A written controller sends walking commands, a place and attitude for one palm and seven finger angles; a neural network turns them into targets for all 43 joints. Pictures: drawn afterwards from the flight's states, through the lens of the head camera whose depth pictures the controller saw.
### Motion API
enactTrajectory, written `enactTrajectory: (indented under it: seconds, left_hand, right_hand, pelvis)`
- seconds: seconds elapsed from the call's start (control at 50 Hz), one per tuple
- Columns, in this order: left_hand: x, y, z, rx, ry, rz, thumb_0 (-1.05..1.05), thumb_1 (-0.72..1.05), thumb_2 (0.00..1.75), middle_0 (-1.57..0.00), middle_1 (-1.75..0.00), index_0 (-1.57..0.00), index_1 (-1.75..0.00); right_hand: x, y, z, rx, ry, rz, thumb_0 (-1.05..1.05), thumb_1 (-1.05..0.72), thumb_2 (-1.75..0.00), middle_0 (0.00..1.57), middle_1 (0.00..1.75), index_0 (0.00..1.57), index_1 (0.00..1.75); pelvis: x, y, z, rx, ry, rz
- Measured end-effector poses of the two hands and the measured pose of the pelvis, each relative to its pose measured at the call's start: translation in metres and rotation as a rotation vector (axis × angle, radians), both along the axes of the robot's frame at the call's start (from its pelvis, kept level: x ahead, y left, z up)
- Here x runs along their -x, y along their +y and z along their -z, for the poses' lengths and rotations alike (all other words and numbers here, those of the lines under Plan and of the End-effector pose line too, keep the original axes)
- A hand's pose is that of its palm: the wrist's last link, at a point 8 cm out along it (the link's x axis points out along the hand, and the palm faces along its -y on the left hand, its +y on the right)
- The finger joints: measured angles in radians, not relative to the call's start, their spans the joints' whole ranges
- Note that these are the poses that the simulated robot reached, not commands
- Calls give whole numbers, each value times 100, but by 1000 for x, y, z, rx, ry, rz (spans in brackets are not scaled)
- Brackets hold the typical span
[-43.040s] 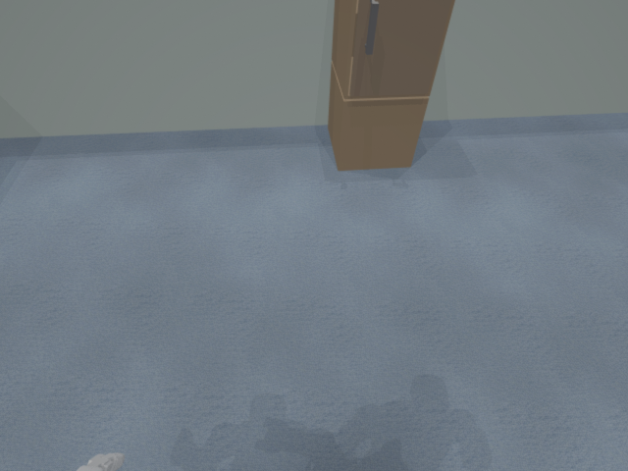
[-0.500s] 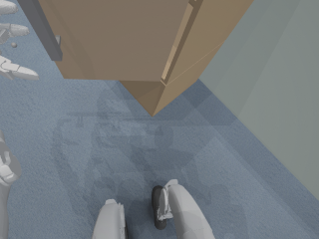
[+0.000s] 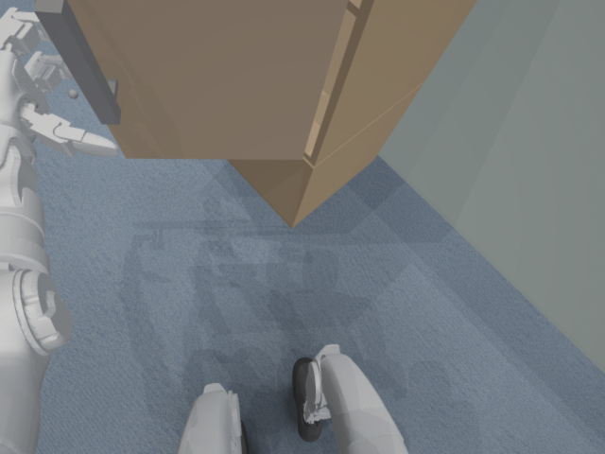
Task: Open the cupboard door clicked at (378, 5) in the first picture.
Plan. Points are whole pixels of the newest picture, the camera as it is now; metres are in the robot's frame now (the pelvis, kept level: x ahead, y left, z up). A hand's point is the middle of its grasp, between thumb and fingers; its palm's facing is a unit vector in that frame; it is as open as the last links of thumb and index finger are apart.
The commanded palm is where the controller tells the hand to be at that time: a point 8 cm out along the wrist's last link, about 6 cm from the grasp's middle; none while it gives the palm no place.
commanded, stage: slide the fingers in behind the handle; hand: left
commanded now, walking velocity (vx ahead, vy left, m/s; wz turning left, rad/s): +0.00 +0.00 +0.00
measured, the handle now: (88, 56) +0.60 +0.20 +0.05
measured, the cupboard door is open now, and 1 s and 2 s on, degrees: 51 51 52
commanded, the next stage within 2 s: close the thumb around the handle in 1.00 s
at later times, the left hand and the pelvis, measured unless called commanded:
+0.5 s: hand (108, 93) +0.54 +0.18 +0.04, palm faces -0.05 -1.00 -0.04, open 14.0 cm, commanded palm +0.52 +0.21 +0.05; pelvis +0.00 -0.01 +0.00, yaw +0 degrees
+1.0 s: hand (109, 94) +0.54 +0.17 +0.04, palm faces -0.02 -1.00 -0.04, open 14.1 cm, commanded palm +0.52 +0.20 +0.05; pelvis +0.01 -0.01 +0.00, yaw +1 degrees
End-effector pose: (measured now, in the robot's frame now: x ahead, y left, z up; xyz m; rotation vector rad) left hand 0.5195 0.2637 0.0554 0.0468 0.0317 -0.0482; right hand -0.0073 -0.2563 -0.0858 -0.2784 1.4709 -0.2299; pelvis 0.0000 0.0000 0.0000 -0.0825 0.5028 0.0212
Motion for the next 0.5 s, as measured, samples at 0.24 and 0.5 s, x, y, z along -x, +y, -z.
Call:
enactTrajectory:
  seconds: [0.24, 0.5]
  left_hand:
    - [-6, -13, 7, 3, 6, -6, -1, -50, 30, -30, -120, -30, -120]
    - [-7, -33, 8, 8, 13, 3, -1, -50, 30, -30, -120, -30, -120]
  right_hand:
    - [-1, -6, 5, 2, -3, -3, 0, -90, -90, 20, 30, 20, 30]
    - [-3, -6, 3, -12, 2, 3, 0, -90, -90, 20, 30, 20, 30]
  pelvis:
    - [2, -5, 3, -7, 13, 3]
    - [-3, -7, -1, -11, 8, 2]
